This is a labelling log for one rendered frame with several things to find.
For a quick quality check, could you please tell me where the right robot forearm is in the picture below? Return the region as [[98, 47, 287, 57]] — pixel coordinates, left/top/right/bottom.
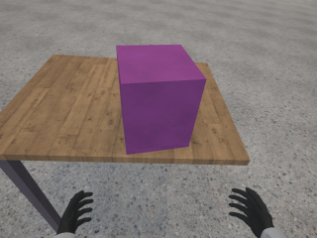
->
[[261, 227, 287, 238]]

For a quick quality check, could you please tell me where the table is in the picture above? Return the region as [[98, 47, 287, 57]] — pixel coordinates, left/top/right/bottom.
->
[[0, 55, 251, 233]]

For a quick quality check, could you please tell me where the carton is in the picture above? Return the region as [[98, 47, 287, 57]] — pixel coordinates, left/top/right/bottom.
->
[[116, 45, 207, 155]]

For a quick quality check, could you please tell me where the robot right hand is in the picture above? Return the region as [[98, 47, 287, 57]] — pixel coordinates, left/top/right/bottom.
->
[[229, 187, 274, 238]]

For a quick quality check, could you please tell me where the robot left hand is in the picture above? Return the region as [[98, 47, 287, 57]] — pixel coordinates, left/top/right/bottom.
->
[[56, 190, 94, 235]]

